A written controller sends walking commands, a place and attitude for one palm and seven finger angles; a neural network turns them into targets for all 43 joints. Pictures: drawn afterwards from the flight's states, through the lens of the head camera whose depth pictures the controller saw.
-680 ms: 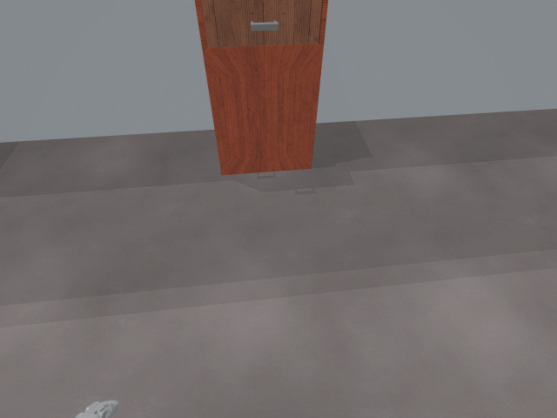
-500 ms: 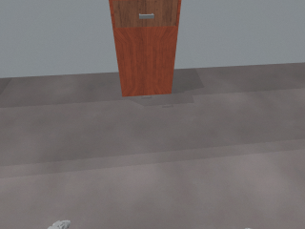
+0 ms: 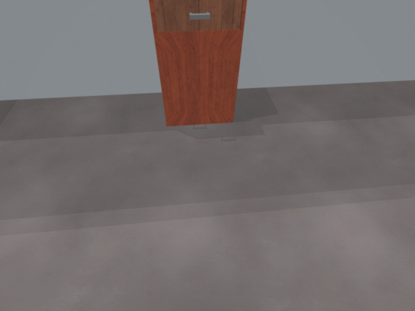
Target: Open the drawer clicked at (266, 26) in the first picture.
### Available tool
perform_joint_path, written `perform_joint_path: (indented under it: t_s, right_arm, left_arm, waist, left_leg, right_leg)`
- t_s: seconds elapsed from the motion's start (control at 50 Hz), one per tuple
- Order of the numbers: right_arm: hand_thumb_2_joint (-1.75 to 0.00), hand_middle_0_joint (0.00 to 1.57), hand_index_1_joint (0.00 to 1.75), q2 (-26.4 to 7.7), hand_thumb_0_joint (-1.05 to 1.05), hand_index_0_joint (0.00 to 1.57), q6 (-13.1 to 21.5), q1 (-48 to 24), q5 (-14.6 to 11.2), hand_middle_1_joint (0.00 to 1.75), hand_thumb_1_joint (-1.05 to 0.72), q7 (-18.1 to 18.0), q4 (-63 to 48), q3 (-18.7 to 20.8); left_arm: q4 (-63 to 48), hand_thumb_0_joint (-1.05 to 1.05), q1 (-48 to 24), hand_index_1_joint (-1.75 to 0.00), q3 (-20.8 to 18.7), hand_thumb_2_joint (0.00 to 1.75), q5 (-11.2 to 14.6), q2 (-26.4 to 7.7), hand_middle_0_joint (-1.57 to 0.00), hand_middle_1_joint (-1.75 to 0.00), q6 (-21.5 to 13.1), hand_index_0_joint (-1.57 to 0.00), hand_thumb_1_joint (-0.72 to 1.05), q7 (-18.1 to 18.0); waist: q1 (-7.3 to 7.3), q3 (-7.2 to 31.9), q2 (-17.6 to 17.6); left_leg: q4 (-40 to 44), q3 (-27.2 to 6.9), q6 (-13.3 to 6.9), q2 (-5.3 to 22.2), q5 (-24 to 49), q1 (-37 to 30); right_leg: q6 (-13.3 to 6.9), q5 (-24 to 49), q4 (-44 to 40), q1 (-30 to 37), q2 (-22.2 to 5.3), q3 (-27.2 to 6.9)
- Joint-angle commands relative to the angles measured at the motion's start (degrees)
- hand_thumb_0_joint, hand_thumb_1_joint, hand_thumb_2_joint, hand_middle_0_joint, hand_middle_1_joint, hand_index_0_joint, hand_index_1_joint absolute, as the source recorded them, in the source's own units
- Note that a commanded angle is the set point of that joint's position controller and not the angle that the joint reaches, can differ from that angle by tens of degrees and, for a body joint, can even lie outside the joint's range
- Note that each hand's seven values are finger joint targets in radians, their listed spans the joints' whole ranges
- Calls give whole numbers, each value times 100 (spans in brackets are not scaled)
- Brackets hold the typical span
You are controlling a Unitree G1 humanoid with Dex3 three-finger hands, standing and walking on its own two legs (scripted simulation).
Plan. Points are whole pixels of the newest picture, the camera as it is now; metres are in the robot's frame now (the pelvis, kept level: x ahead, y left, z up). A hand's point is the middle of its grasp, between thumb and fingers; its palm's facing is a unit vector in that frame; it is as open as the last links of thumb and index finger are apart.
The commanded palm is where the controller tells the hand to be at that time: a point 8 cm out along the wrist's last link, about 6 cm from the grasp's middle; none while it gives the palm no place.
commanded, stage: stand and wait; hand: left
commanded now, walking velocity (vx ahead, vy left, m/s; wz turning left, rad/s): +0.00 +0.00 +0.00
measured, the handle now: (199, 15) +1.48 +0.13 +0.00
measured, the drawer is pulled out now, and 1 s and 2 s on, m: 0.00 0.00 0.00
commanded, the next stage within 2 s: look at it before walking up in 0.14 s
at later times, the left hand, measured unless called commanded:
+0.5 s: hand out of the picture +0.09 +0.25 -0.16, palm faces -0.04 -0.95 -0.32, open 7.3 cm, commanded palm none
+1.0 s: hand out of the picture +0.08 +0.24 -0.16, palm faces -0.04 -0.95 -0.31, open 7.3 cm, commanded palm none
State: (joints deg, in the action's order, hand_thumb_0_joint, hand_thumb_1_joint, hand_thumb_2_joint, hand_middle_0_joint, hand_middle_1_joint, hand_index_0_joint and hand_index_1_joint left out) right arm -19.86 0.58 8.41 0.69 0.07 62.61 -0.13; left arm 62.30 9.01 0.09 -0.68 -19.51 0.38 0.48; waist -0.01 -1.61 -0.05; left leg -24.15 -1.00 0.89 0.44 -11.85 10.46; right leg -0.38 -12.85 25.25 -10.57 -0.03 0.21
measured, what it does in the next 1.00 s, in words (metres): stands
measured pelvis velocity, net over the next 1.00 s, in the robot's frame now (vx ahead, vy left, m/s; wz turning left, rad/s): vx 0.02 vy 0.01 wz -0.04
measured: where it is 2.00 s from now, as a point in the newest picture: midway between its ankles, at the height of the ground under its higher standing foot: (231, 282)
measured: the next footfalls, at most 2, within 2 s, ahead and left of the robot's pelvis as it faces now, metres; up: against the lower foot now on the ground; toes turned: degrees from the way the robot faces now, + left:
left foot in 1.68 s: +0.43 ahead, +0.02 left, +0.00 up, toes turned -7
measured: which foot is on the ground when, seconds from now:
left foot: down 0.00-1.00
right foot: down 0.00-1.00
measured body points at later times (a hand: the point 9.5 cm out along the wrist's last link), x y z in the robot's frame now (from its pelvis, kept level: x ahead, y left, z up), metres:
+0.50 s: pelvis +0.01 +0.00 +0.00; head +0.01 +0.01 +0.45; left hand +0.09 +0.30 -0.13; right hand +0.08 -0.29 -0.13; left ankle +0.01 +0.13 -0.74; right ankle +0.01 -0.11 -0.74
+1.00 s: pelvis +0.02 +0.01 +0.00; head +0.01 +0.01 +0.45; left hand +0.08 +0.29 -0.14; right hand +0.09 -0.28 -0.14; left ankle +0.01 +0.13 -0.74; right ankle +0.01 -0.11 -0.74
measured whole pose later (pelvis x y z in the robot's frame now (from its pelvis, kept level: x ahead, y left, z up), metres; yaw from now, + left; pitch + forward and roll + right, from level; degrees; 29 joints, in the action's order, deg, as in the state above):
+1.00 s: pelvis +0.02 +0.01 +0.00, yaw -2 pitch -2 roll +0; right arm -17.7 0.1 8.2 1.2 0.1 63.1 -0.3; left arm 62.5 11.0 -0.1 -1.1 -17.9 1.3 0.3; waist 0.8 0.2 0.3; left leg -24.4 1.2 0.6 0.9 -14.4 8.7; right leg -0.2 -14.9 25.8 -9.8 0.4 -1.9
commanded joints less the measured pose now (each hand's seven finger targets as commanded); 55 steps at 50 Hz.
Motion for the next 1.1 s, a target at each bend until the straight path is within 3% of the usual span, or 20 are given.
perform_joint_path:
  t_s: [0.0, 0.24, 0.46, 0.84, 0.88, 0.92, 0.98, 1.02, 1.04, 1.08]
  right_arm:
    - [-90, 20, 30, -1110, 0, 20, 135, -334, -7, 30, -90, -81, -355, 240]
    - [-90, 20, 30, -1108, 0, 20, 134, -373, -2, 30, -90, -70, -283, 239]
    - [-90, 20, 30, -1119, 0, 20, 153, -404, -14, 30, -90, -84, -273, 238]
    - [-90, 20, 30, -1129, 0, 20, 141, -475, -25, 30, -90, -82, -264, 230]
    - [-90, 20, 30, -441, 0, 20, 49, -89, 26, 30, -90, -60, -109, 73]
    - [-90, 20, 30, -454, 0, 20, -19, 69, 60, 30, -90, -43, -113, 117]
    - [-90, 20, 30, -655, 0, 20, -43, 216, 89, 30, -90, -36, -234, 231]
    - [-90, 20, 30, -822, 0, 20, -5, 466, 77, 30, -90, -57, -289, 346]
    - [-90, 20, 30, -898, 0, 20, 43, 600, 61, 30, -90, -71, -294, 401]
    - [-90, 20, 30, -792, 0, 20, 133, 796, 66, 30, -90, -80, -308, 447]
  left_arm:
    - [-405, 0, -324, -30, -219, 90, 8, -1191, -20, -30, -162, -20, 90, -93]
    - [-372, 0, -335, -30, -202, 90, 3, -1176, -20, -30, -163, -20, 90, -95]
    - [-361, 0, -352, -30, -198, 90, 6, -1174, -20, -30, -177, -20, 90, -102]
    - [-336, 0, -331, -30, -194, 90, -3, -1176, -20, -30, -178, -20, 90, -106]
    - [-181, 0, 54, -30, -62, 90, -1, -496, -20, -30, -54, -20, 90, -121]
    - [-200, 0, 204, -30, -93, 90, -40, -498, -20, -30, 33, -20, 90, -63]
    - [-394, 0, 316, -30, -182, 90, -77, -483, -20, -30, 77, -20, 90, 38]
    - [-537, 0, 427, -30, -216, 90, -78, -290, -20, -30, 33, -20, 90, 86]
    - [-613, 0, 404, -30, -220, 90, -73, -147, -20, -30, 5, -20, 90, 108]
    - [-790, 0, 226, -30, -251, 90, -73, 6, -20, -30, -60, -20, 90, 139]
  waist:
    - [16, 268, 126]
    - [23, 208, 1]
    - [13, 430, 10]
    - [14, 329, 81]
    - [3, 420, 62]
    - [9, 59, 29]
    - [-10, -590, -257]
    - [-70, -661, -664]
    - [-117, -589, -933]
    - [-187, -548, -931]
  left_leg:
    - [453, -489, -259, 592, 359, -37]
    - [529, -491, -248, 605, 376, -63]
    - [506, -442, -241, 655, 848, -286]
    - [614, -444, -240, 664, 896, -379]
    - [489, -238, -122, 636, 166, -435]
    - [504, -204, -153, 626, -1234, -186]
    - [810, -499, -334, 862, -2622, 181]
    - [1135, -1057, -659, 1390, -2986, -28]
    - [1313, -1328, -873, 1763, -2801, -230]
    - [1264, -1255, -1103, 1995, -1741, -620]
  right_leg:
    - [-181, 44, -644, -21, -671, -668]
    - [-156, 101, -692, -30, -674, -660]
    - [-145, 753, -609, 187, -691, -596]
    - [-125, 838, -711, 219, -698, -587]
    - [-57, 18, -631, 133, -615, -598]
    - [-117, -1280, -620, -297, -480, -725]
    - [-180, -1999, -151, -1037, -164, -667]
    - [-136, -1608, 826, -1473, 119, -214]
    - [-85, -1226, 1452, -1666, 132, 87]
    - [-55, -1478, 1869, -2057, -157, 55]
